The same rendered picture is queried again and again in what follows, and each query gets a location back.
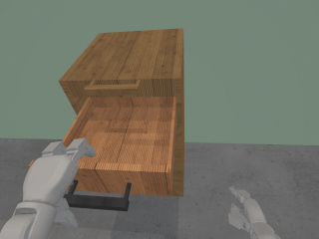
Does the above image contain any right robot forearm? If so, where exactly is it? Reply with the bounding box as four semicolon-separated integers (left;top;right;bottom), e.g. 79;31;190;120
249;222;280;239

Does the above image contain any left robot forearm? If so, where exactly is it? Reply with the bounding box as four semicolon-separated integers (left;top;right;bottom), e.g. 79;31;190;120
0;200;58;239

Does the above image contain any drawer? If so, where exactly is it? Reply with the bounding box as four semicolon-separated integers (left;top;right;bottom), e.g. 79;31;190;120
28;97;176;197

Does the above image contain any left robot hand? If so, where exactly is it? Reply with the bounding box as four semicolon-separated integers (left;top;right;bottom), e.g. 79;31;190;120
22;137;97;229

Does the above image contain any handle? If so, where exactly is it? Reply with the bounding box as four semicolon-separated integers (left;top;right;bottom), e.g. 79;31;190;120
63;179;132;212
84;84;141;96

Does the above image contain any right robot hand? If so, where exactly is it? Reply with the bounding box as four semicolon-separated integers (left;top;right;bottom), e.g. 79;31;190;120
228;185;267;234

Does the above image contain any cabinet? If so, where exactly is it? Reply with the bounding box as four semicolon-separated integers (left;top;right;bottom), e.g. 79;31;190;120
58;28;184;197

